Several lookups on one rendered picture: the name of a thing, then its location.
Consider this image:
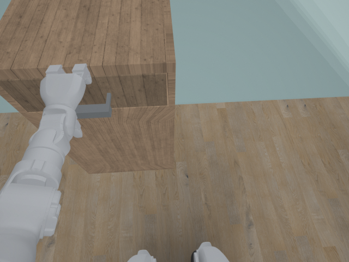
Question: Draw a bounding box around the drawer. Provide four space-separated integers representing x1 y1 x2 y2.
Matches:
0 73 167 112

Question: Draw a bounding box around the right robot shin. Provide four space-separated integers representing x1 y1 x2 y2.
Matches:
198 242 212 250

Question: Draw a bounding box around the left robot hand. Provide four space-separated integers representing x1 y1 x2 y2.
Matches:
40 63 92 138

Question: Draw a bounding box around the handle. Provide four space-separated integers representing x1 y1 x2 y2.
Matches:
75 93 112 119

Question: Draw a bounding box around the cabinet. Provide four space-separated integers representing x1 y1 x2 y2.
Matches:
0 0 176 174

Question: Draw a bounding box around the left robot shin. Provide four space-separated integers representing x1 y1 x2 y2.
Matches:
137 250 150 255

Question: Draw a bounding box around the left robot upper arm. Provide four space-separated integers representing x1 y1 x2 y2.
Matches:
0 183 61 262

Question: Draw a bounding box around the robot shin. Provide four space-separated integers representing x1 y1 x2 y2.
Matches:
137 250 150 255
198 242 212 250

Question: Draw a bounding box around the left robot forearm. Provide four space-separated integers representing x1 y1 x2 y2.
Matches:
0 104 76 200

